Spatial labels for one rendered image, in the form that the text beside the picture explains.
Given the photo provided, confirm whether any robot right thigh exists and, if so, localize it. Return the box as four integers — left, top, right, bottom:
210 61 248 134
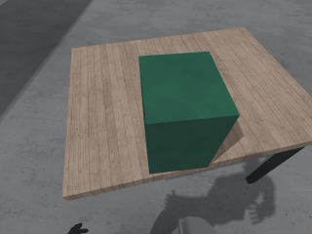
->
178 216 217 234

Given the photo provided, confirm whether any left robot hand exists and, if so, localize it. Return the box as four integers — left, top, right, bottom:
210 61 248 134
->
67 222 89 234

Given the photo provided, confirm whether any table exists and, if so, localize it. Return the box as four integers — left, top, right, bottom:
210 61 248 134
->
62 27 312 201

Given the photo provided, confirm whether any carton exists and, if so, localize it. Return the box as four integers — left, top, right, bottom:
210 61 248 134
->
138 51 240 175

